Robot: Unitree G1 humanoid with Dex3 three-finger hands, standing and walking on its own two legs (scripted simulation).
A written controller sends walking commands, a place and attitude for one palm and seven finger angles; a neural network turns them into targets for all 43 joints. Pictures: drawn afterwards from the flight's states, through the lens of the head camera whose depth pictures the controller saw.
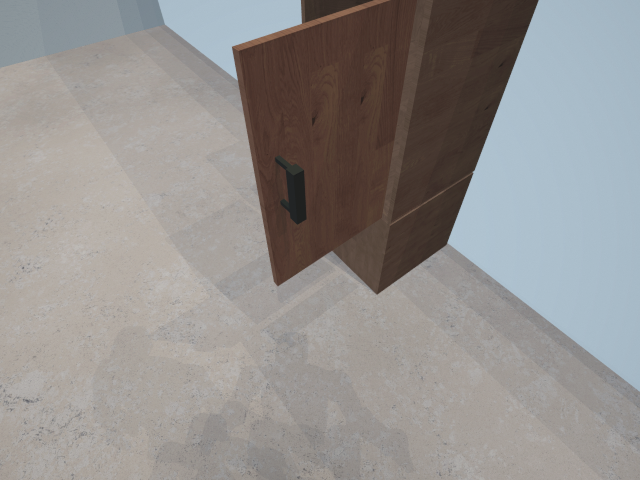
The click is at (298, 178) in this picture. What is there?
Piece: cupboard door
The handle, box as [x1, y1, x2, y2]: [275, 155, 306, 224]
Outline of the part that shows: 279,155 275,157 275,160 286,170 289,202 288,203 284,199 280,201 281,204 290,212 290,217 297,224 306,218 303,170 296,164 291,165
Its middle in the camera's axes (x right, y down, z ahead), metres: -0.06 -0.09 +0.74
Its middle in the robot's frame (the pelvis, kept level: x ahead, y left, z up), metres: +0.61 +0.09 -0.03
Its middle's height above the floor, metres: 0.75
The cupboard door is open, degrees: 92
